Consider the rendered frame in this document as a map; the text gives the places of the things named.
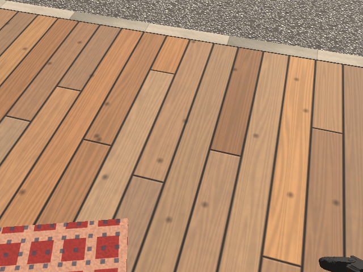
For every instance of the right robot hand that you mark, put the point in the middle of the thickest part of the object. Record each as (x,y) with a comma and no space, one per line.
(341,264)

